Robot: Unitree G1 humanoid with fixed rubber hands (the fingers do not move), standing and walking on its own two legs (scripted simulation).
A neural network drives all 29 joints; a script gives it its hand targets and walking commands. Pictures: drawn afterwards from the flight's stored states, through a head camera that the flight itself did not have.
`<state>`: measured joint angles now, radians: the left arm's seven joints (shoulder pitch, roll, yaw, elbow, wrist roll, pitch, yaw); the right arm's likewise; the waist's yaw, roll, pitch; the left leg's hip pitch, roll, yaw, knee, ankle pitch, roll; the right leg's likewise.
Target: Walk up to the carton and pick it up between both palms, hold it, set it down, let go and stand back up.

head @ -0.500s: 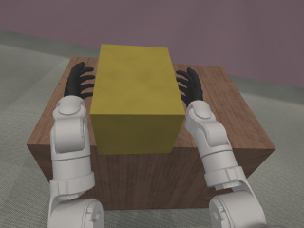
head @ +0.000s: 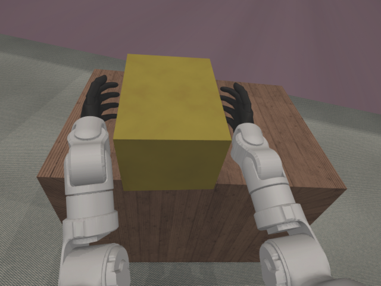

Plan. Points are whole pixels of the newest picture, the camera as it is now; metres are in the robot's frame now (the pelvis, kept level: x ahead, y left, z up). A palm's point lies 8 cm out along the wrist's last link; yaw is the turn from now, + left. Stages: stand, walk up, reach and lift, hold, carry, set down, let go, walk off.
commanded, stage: hold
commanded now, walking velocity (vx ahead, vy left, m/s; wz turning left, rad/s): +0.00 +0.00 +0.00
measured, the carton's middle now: (169, 120) +0.42 +0.04 +0.15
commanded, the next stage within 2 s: none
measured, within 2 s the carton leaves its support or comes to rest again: neither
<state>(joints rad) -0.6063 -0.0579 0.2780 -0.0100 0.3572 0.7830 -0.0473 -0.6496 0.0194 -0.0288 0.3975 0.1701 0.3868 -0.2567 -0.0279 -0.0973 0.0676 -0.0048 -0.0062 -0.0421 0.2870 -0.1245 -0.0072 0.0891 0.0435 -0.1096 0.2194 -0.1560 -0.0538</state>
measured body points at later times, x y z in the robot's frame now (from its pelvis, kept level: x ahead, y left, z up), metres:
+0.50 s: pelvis +0.00 +0.00 +0.00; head -0.03 +0.04 +0.45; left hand +0.36 +0.17 +0.19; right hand +0.38 -0.11 +0.19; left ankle +0.03 +0.12 -0.75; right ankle +0.00 -0.08 -0.75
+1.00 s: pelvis +0.00 +0.00 +0.00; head -0.03 +0.04 +0.45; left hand +0.37 +0.18 +0.18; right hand +0.38 -0.11 +0.18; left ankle +0.03 +0.12 -0.75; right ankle +0.00 -0.07 -0.75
